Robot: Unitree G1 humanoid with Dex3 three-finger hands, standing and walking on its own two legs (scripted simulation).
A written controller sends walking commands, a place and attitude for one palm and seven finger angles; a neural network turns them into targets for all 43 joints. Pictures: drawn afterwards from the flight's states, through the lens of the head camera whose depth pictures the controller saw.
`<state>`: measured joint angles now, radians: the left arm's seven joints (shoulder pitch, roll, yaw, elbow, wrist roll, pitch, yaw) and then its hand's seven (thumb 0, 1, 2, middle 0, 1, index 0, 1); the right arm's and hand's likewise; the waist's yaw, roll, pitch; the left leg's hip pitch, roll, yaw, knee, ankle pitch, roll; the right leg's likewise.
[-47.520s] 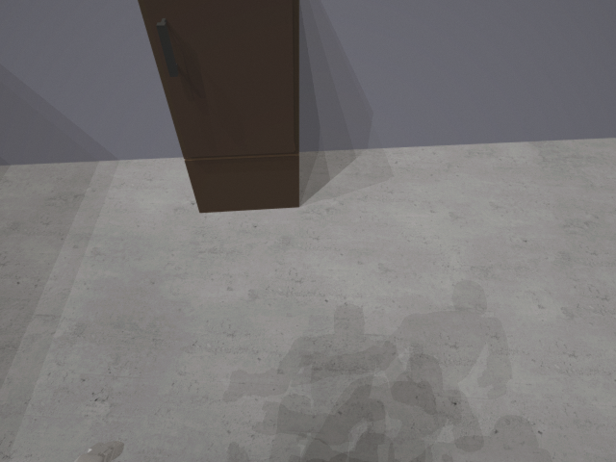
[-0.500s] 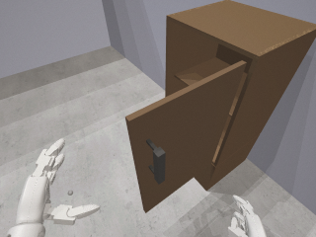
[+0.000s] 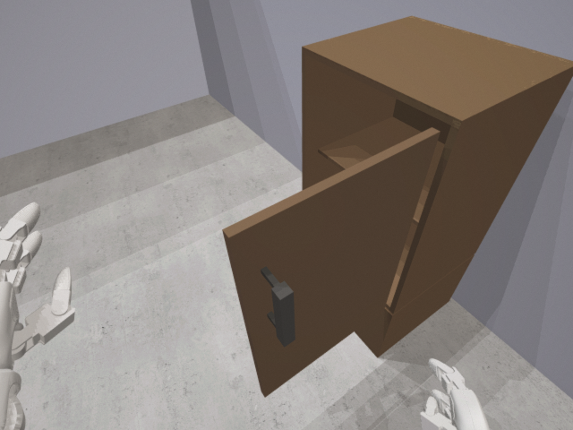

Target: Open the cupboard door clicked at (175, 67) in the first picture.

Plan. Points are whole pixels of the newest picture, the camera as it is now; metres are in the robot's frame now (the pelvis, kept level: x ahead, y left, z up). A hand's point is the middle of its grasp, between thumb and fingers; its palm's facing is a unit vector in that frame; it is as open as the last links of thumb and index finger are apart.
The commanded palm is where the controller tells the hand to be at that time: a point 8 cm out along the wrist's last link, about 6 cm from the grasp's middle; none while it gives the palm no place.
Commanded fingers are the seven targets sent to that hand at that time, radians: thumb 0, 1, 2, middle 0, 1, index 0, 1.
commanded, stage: draw the hand back to the body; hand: left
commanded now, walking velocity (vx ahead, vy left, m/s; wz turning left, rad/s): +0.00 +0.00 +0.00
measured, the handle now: (276, 306) +0.31 +0.07 -0.02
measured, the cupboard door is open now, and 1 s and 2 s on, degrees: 91 91 91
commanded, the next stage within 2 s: step back with the hand held close in 0.32 s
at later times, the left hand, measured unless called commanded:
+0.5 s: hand (71, 314) +0.18 +0.25 +0.16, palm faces +0.46 -0.78 -0.42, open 7.4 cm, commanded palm +0.13 +0.29 +0.17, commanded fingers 0.00 0.90 0.90 -0.20 -0.30 -0.20 -0.30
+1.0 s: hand (27, 363) +0.13 +0.28 +0.15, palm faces +0.39 -0.77 -0.50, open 7.4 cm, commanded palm +0.07 +0.32 +0.17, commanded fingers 0.00 0.90 0.90 -0.20 -0.30 -0.20 -0.30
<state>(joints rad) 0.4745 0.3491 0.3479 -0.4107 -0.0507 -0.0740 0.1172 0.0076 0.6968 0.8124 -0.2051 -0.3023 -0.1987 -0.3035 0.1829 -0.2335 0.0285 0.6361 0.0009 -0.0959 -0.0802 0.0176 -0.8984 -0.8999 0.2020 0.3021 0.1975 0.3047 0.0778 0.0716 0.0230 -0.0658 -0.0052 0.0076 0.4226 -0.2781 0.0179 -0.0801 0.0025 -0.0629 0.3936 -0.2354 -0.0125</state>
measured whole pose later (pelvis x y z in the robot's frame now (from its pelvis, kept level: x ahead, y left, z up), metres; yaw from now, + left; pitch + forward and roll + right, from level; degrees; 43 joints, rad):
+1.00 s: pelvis -0.07 +0.02 -0.01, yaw +0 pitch +0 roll -1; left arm 0.57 0.41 0.41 -0.51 -0.03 -0.16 0.15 0.01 0.89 0.90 -0.22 -0.30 -0.21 -0.30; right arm 0.17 -0.23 0.00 0.57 0.01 -0.02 -0.10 0.02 -0.90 -0.90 0.20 0.30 0.20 0.30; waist 0.01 0.01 0.04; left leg -0.33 -0.01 0.02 0.55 -0.22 0.04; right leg -0.33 -0.01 -0.06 0.47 -0.15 0.00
